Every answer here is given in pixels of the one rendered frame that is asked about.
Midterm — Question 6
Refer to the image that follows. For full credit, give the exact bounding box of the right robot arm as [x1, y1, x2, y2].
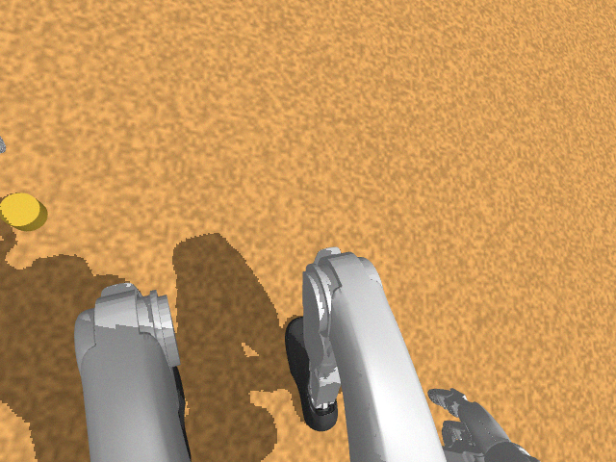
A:
[484, 442, 541, 462]

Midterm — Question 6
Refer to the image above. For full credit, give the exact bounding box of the left robot foot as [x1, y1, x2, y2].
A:
[173, 366, 192, 461]

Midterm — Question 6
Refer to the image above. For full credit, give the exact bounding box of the tin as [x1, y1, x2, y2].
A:
[0, 192, 48, 231]

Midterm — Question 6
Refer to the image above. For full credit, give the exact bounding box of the right robot foot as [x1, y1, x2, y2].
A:
[285, 317, 338, 431]

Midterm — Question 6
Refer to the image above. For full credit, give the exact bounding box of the right robot hand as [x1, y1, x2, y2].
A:
[427, 388, 512, 462]

